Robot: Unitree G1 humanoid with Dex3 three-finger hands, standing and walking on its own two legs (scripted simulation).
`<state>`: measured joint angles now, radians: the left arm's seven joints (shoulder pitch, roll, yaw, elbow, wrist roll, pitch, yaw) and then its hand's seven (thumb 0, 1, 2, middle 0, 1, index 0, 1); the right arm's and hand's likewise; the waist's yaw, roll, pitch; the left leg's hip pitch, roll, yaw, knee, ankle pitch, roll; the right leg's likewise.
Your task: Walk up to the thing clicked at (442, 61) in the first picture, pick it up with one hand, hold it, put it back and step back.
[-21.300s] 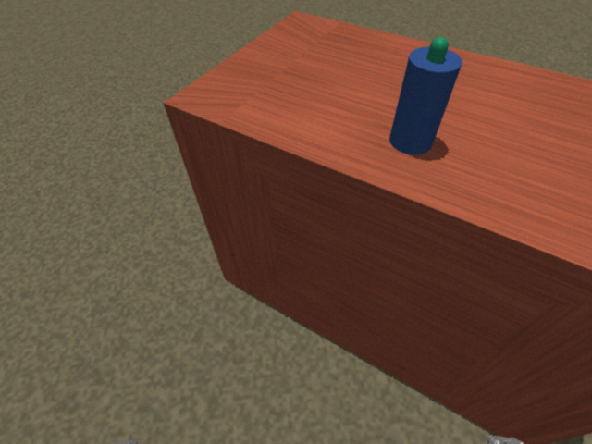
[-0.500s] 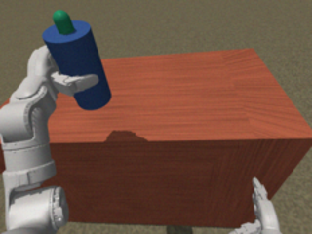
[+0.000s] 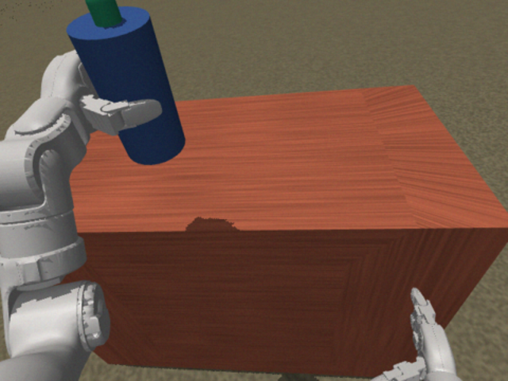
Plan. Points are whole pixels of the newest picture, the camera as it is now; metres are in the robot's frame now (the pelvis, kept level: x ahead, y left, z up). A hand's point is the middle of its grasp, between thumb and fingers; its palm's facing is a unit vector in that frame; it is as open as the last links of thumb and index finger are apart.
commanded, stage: hold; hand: left
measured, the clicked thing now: (131, 81) +0.34 +0.15 +0.35
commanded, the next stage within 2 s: none
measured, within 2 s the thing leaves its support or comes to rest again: neither
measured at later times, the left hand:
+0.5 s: hand (126, 96) +0.34 +0.16 +0.33, palm faces +0.08 -1.00 -0.04, open 11.4 cm
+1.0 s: hand (116, 75) +0.33 +0.15 +0.36, palm faces +0.08 -1.00 -0.05, open 11.4 cm
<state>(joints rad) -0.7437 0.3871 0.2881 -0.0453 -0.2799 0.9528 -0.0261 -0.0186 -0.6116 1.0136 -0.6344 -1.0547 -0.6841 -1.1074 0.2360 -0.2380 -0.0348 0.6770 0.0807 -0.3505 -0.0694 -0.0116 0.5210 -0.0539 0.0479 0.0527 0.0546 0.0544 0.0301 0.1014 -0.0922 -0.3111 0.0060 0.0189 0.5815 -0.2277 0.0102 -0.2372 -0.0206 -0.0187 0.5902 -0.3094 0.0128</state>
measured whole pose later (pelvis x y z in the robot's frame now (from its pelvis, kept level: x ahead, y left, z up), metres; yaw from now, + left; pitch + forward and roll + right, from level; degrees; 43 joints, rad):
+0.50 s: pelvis +0.00 +0.00 +0.00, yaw +0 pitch -3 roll +0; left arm -0.73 0.38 0.30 -0.06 -0.29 0.99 -0.02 -0.02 -0.61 1.01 -0.64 -1.05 -0.69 -1.10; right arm 0.24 -0.24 -0.04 0.67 0.09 -0.32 -0.05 -0.01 0.52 -0.06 0.05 0.05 0.05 0.05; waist 0.04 0.10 -0.10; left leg -0.32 0.01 0.02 0.59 -0.23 0.01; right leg -0.24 -0.02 -0.02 0.60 -0.31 0.01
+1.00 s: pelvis -0.01 +0.00 +0.00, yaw +0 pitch -3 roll +0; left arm -0.81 0.41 0.30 -0.03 -0.30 1.01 -0.02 -0.02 -0.61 1.01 -0.64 -1.05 -0.69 -1.10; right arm 0.23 -0.24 -0.03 0.70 0.09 -0.36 -0.07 -0.01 0.51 -0.06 0.05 0.05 0.05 0.05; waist 0.03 0.11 -0.10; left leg -0.32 0.01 0.02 0.60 -0.23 0.01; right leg -0.25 -0.02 -0.02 0.61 -0.31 0.01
